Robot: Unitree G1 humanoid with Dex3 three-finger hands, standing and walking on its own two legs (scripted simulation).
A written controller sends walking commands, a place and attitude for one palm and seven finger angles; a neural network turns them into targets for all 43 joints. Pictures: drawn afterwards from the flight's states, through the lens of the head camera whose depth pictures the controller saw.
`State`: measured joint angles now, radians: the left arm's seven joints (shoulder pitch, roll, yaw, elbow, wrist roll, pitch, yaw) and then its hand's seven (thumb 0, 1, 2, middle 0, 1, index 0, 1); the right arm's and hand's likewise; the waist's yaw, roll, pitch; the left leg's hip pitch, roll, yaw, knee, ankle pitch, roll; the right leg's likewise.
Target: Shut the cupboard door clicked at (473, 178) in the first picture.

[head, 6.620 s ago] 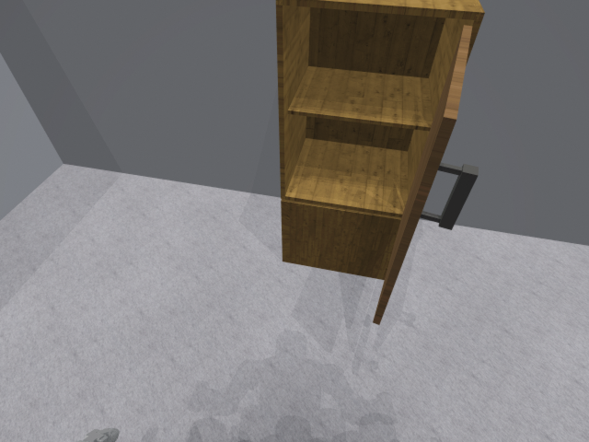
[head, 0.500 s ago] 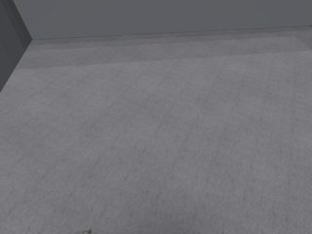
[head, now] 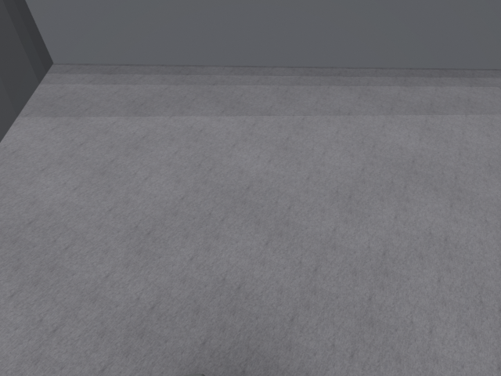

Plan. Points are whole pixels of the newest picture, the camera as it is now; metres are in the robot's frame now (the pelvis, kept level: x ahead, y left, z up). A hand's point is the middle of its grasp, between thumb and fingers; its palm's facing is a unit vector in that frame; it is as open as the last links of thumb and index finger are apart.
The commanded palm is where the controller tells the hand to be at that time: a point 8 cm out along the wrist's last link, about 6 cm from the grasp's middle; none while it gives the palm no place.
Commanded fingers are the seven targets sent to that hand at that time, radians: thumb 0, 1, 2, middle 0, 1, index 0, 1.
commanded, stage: walk around to get in front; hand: left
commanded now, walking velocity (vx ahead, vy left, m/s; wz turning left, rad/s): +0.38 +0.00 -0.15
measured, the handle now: out of the picture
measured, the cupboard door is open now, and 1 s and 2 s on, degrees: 80 80 80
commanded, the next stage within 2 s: walk to a spot facing it in 0.86 s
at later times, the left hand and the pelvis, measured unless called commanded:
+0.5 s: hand (215, 285) +0.31 +0.10 -0.15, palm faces -0.07 -0.98 -0.20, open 7.4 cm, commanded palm none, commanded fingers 0.00 0.90 0.90 -0.20 -0.30 -0.20 -0.30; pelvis +0.20 -0.07 +0.00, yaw -4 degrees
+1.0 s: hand (203, 294) +0.31 +0.12 -0.18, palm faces +0.14 -0.98 -0.12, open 7.4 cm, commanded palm none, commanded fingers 0.00 0.90 0.90 -0.20 -0.30 -0.20 -0.30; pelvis +0.40 -0.03 -0.01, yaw +2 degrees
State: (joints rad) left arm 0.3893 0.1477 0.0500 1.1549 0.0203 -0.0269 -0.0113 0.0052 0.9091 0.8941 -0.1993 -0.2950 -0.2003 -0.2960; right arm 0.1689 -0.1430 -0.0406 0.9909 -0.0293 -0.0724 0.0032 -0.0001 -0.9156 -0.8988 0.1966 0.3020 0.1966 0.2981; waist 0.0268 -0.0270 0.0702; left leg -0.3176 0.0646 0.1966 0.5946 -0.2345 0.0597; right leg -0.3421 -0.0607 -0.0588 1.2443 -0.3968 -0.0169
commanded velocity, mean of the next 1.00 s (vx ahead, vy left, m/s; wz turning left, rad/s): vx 0.34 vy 0.00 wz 0.06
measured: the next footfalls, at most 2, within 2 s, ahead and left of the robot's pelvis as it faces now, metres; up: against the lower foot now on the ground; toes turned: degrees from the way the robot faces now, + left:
right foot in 0.42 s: +0.29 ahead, -0.17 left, +0.00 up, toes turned -13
left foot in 0.92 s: +0.52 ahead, +0.08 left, +0.00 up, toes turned +11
